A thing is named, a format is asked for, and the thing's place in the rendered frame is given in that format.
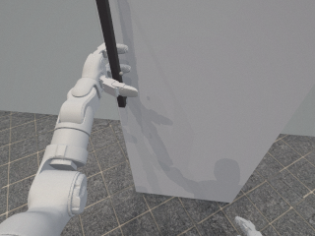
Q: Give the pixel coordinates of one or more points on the robot left upper arm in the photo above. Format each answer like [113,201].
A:
[56,196]

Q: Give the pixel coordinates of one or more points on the left robot hand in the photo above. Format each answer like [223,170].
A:
[95,68]

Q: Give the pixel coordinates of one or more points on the right robot hand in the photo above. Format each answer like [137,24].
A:
[247,227]

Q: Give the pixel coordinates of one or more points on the fridge door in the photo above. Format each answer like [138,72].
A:
[217,82]

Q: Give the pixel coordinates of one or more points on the handle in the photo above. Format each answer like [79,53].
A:
[110,45]

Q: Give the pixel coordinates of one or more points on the left robot forearm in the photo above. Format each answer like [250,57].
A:
[68,147]

